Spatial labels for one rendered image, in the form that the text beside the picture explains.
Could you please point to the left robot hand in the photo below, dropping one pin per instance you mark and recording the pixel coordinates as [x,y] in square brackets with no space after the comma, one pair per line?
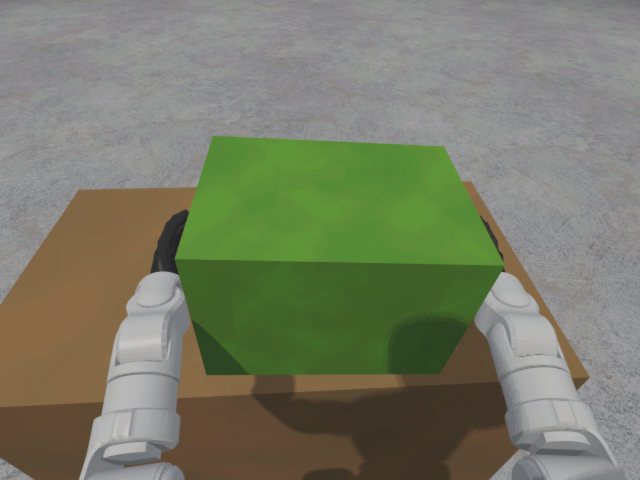
[164,256]

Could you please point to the pedestal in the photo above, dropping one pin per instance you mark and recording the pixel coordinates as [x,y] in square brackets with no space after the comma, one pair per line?
[57,329]

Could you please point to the robot right upper arm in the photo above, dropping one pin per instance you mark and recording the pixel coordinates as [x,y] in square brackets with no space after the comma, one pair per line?
[559,467]

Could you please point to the right robot forearm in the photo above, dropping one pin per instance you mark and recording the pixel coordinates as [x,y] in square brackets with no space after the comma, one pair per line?
[545,415]

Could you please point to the carton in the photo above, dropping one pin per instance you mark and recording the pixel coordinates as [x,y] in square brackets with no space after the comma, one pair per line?
[305,257]

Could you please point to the left robot forearm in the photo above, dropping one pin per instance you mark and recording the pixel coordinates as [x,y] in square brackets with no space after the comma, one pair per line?
[139,419]

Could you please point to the right robot hand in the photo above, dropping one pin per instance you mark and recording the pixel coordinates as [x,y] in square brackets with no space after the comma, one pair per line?
[493,238]

